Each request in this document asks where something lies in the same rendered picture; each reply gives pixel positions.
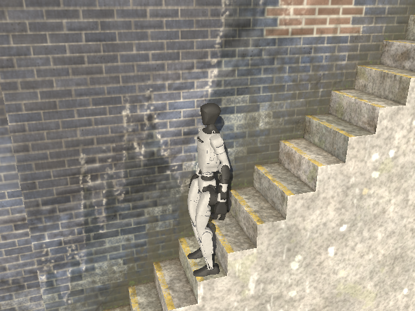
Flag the stairs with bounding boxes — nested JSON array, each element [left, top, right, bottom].
[[104, 15, 415, 311]]

